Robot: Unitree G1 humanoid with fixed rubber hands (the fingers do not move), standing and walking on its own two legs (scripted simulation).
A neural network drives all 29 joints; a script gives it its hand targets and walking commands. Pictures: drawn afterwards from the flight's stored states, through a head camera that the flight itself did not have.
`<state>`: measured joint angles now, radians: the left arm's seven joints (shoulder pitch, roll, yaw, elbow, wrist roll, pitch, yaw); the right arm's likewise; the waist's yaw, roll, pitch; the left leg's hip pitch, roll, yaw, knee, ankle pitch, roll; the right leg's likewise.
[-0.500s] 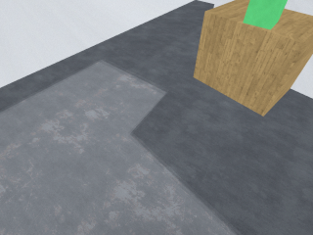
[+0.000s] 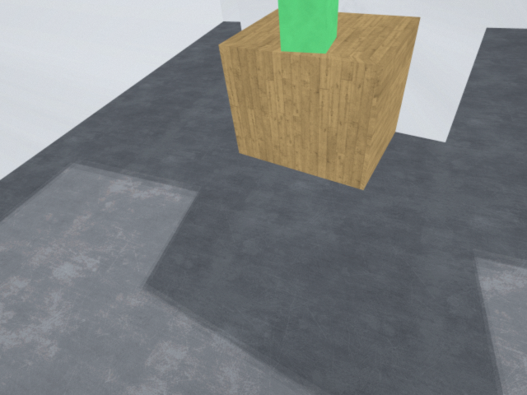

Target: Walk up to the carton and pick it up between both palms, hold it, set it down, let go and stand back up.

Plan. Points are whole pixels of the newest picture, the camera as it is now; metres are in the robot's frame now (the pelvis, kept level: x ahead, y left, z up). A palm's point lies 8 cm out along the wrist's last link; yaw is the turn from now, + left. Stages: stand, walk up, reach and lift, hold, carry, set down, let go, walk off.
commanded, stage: walk up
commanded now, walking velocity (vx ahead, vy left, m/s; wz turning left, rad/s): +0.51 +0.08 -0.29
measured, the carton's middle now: (309, 14) +1.63 -0.17 +0.03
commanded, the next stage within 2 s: none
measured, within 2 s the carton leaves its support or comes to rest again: neither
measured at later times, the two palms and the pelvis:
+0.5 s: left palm (186, 356) +0.27 +0.19 -0.15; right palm (405, 307) +0.37 -0.26 -0.20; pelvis +0.32 -0.03 -0.04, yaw -6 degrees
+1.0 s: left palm (235, 207) +0.62 +0.11 -0.12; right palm (424, 200) +0.63 -0.37 -0.14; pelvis +0.63 -0.12 +0.01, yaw -6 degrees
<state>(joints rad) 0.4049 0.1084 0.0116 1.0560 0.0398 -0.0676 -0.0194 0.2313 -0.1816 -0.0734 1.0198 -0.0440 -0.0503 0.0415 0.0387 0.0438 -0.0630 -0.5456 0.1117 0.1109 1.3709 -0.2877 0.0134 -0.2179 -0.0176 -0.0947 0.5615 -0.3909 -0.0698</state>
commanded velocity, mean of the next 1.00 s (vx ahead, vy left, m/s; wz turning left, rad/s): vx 0.51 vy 0.16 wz -0.12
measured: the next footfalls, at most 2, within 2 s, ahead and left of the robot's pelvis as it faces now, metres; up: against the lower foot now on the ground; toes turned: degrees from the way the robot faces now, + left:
left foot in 0.38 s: +0.42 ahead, +0.03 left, +0.00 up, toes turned +6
right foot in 0.80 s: +0.63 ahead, -0.23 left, +0.00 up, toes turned -15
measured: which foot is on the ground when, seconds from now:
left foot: up 0.00-0.36, down 0.38-0.80, up 0.82-1.00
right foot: down 0.00-0.38, up 0.40-0.78, down 0.80-1.00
